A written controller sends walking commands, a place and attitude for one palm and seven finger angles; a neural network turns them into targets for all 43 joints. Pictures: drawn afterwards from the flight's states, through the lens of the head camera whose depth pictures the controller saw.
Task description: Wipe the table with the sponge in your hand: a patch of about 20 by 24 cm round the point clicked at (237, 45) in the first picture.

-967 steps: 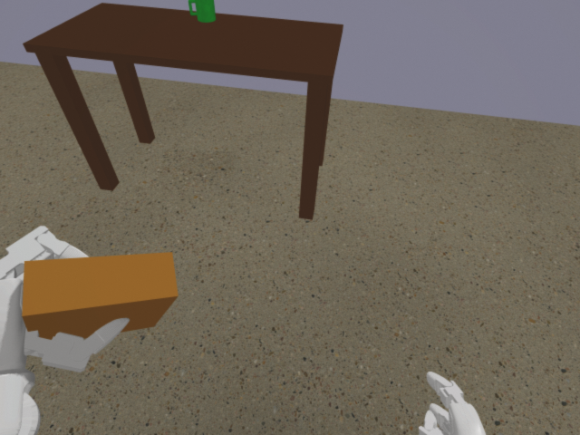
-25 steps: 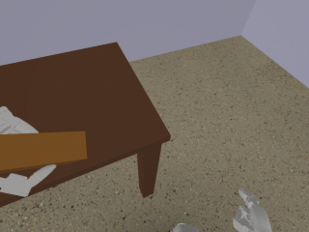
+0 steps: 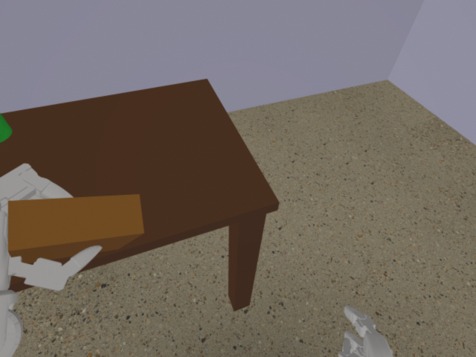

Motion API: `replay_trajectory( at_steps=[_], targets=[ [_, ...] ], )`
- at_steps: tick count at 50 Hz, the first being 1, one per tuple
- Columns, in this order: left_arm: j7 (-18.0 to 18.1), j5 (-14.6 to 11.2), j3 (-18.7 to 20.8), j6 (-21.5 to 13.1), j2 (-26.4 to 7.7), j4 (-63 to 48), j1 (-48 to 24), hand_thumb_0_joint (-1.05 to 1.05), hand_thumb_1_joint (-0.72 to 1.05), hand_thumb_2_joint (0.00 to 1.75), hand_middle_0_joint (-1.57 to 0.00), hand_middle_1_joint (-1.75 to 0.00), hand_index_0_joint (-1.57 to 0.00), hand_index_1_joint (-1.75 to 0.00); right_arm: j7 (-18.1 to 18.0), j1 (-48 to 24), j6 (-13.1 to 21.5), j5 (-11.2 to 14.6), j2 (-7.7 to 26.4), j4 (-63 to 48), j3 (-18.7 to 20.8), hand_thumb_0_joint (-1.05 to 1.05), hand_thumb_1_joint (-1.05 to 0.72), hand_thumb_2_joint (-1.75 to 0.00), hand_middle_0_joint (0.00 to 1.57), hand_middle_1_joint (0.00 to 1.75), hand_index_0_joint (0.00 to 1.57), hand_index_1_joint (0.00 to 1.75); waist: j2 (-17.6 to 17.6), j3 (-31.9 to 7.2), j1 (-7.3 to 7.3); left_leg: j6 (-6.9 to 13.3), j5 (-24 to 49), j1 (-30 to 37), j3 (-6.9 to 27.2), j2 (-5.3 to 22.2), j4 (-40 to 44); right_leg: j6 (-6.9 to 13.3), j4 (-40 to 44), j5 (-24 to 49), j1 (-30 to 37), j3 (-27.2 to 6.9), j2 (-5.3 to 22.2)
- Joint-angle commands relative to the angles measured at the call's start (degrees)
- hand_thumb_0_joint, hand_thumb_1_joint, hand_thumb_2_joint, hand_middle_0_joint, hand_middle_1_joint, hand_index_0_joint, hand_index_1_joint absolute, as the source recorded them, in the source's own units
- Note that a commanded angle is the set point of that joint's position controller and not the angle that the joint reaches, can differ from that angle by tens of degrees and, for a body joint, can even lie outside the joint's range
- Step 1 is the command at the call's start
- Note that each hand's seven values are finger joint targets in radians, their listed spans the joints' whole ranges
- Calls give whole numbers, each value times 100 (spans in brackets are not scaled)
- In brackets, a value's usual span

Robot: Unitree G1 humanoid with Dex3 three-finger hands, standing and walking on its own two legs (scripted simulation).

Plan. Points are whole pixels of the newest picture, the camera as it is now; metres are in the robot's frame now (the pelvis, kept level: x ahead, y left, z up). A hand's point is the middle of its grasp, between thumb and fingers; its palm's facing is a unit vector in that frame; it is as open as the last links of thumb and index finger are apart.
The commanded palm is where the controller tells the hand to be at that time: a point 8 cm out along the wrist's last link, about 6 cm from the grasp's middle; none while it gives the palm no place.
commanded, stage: come to a stop and stand still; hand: left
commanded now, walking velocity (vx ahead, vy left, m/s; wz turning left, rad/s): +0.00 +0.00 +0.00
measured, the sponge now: (94, 228) +0.24 +0.20 +0.16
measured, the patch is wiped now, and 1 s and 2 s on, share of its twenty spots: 0.00 0.00 0.00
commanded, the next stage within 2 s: look again from close up in 0.20 s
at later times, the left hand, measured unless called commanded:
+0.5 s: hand (50, 191) +0.26 +0.25 +0.20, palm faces +0.39 -0.84 -0.38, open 9.1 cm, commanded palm +0.19 +0.28 +0.19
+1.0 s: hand (40, 185) +0.28 +0.29 +0.17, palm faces +0.31 -0.88 -0.36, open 9.1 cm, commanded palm +0.23 +0.33 +0.19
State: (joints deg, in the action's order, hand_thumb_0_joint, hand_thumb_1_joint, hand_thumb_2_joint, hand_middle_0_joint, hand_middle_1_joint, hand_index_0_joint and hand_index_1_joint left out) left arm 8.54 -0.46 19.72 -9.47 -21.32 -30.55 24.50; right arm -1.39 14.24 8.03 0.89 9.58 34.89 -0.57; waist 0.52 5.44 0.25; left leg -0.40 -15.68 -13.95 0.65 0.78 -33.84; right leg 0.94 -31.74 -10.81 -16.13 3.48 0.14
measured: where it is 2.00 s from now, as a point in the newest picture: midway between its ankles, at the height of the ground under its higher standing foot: outside the picture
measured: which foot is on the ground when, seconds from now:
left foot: down 0.00-1.00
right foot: down 0.00-1.00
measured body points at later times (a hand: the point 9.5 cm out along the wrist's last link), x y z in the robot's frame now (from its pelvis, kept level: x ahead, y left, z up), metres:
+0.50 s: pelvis +0.01 +0.01 +0.01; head +0.03 +0.01 +0.46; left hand +0.23 +0.29 +0.22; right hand +0.16 -0.23 -0.08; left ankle +0.03 +0.13 -0.73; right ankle +0.07 -0.10 -0.73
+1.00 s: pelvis +0.05 +0.06 +0.00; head +0.06 +0.09 +0.45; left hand +0.26 +0.34 +0.19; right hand +0.24 -0.17 -0.05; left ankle +0.03 +0.13 -0.73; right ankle +0.07 -0.10 -0.73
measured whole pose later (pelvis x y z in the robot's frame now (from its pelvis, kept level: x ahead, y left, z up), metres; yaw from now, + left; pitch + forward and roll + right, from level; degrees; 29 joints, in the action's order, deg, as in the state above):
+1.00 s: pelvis +0.05 +0.06 +0.00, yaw -3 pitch -1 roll -1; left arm 4.9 -2.3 20.3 -15.6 -22.6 -25.4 23.1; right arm 0.2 9.6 8.2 0.2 11.1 32.2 -0.7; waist 2.6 1.8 0.4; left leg 4.3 -19.1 -11.4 -1.7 -3.2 -31.5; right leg -3.0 -29.2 -13.7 -14.5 -2.8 1.5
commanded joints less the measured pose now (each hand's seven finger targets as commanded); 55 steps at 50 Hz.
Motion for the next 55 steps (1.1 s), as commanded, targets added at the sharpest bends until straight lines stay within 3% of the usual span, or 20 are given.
replay_trajectory(
  at_steps=[1,2,4,6,8,11,14,15,16,17,18,19,22,27,30,34,39,47,52,55],
  targets=[
    [94,-105,873,-465,-917,-806,-77,0,10,130,-120,-160,-120,-160,-34,-473,254,49,821,-831,365,0,-90,-90,20,30,20,30,62,-388,-35,277,-1572,-797,159,78,468,237,1460,-2055,152,-1293,607],
    [70,-147,857,-428,-899,-690,-22,0,10,130,-120,-160,-120,-160,-40,-418,210,42,826,-809,376,0,-90,-90,20,30,20,30,400,-342,-66,230,-1305,-407,66,-45,-36,400,1808,-2598,-443,-1698,879],
    [20,-214,710,-377,-806,-562,-175,0,10,130,-120,-160,-120,-160,-42,-438,153,52,783,-758,326,0,-90,-90,20,30,20,30,657,-382,-133,195,-757,92,40,-65,-526,596,1842,-2532,-979,-1793,1181],
    [41,-194,633,-373,-786,-583,-405,0,10,130,-120,-160,-120,-160,-68,-442,135,38,793,-688,272,0,-90,-90,20,30,20,30,518,-615,-177,230,-447,307,99,-2,85,455,1396,-2091,-811,-1335,947],
    [42,-189,604,-389,-816,-761,-578,0,10,130,-120,-160,-120,-160,-110,-501,132,28,881,-718,296,0,-90,-90,20,30,20,30,-108,-623,-164,309,-763,104,569,211,879,184,727,-2025,-564,-918,509],
    [71,-25,658,-373,-818,-998,-421,0,10,130,-120,-160,-120,-160,-136,-678,148,71,903,-852,301,0,-90,-90,20,30,20,30,-1288,-439,-18,670,-2658,-1457,1473,1006,2282,-189,-548,-1208,647,-338,-143],
    [112,2,812,-471,-1045,-1542,-575,0,10,130,-120,-160,-120,-160,-97,-702,230,29,864,-908,331,0,-90,-90,20,30,20,30,-947,-550,20,594,-1388,-1373,1057,794,1691,-179,21,-392,1127,-335,-22],
    [37,712,4086,-1230,-5573,-2297,-5595,0,10,130,-120,-160,-120,-160,-138,391,610,-368,893,-535,347,0,-90,-90,20,30,20,30,52,-776,447,410,679,-1126,-17,371,-36,-193,893,429,589,-1316,396],
    [-279,66,1693,-960,-2250,543,-2560,0,10,130,-120,-160,-120,-160,-76,-246,664,-216,202,-516,70,0,-90,-90,20,30,20,30,670,-1513,160,161,397,-429,73,-335,-253,505,817,1584,647,-1903,834],
    [-308,-66,1540,-1002,-1966,-32,-1727,0,10,130,-120,-160,-120,-160,-46,-306,724,-104,574,-799,226,0,-90,-90,20,30,20,30,695,-1050,286,48,-40,-458,-85,-268,-149,388,1186,2284,774,-2208,1052],
    [-345,-289,813,-912,-933,682,-1271,0,10,130,-120,-160,-120,-160,25,-372,799,5,622,-734,239,0,-90,-90,20,30,20,30,-166,-1408,141,64,44,-65,-97,-191,500,426,903,1908,1117,-1731,1025],
    [-343,-269,871,-995,-1227,5,-1432,0,10,130,-120,-160,-120,-160,48,-351,757,11,807,-771,325,0,-90,-90,20,30,20,30,-384,-1481,172,78,80,178,-162,-170,653,248,902,1152,911,-1795,833],
    [-360,-309,482,-1054,-812,-230,-400,0,10,130,-120,-160,-120,-160,164,-455,658,-8,804,-709,285,0,-90,-90,20,30,20,30,-421,-1325,232,161,171,175,-61,-43,888,52,1105,32,782,-1427,598],
    [-319,-305,927,-924,-1157,69,-372,0,10,130,-120,-160,-120,-160,54,-645,483,19,826,-832,254,0,-90,-90,20,30,20,30,845,-691,215,229,-507,-323,223,197,1409,-108,1368,-1107,426,-1091,235],
    [-314,-299,1063,-971,-1303,-187,-887,0,10,130,-120,-160,-120,-160,-48,-662,441,5,822,-912,219,0,-90,-90,20,30,20,30,359,-690,156,296,-666,-370,282,246,1598,-103,1213,-946,497,-1034,173],
    [-322,-202,772,-1050,-1217,-866,-1681,0,10,130,-120,-160,-120,-160,-58,-730,538,-36,829,-950,188,0,-90,-90,20,30,20,30,-1006,-899,153,373,-555,-510,334,366,1749,-83,594,64,1049,-788,101],
    [-280,-189,337,-1027,-824,-1038,-1261,0,10,130,-120,-160,-120,-160,99,-681,676,-81,882,-928,245,0,-90,-90,20,30,20,30,-651,-1326,124,224,790,85,41,62,926,44,652,1272,1146,-964,389],
    [-233,-284,786,-886,-962,-387,-374,0,10,130,-120,-160,-120,-160,109,-716,210,-10,968,-1034,312,0,-90,-90,20,30,20,30,79,-1072,20,178,1432,-85,179,175,808,76,291,1703,966,-814,536],
    [-273,-288,860,-928,-1115,-997,-540,0,10,130,-120,-160,-120,-160,84,-793,124,10,963,-1242,317,0,-90,-90,20,30,20,30,-511,-1138,44,247,2391,-49,326,421,900,-77,-311,1407,947,-379,359],
    [-270,-239,702,-971,-1075,-1504,-708,0,10,130,-120,-160,-120,-160,129,-783,206,-23,979,-1269,317,0,-90,-90,20,30,20,30,-1150,-1173,44,258,2949,236,426,615,967,-118,-674,259,580,-98,247]
  ],
)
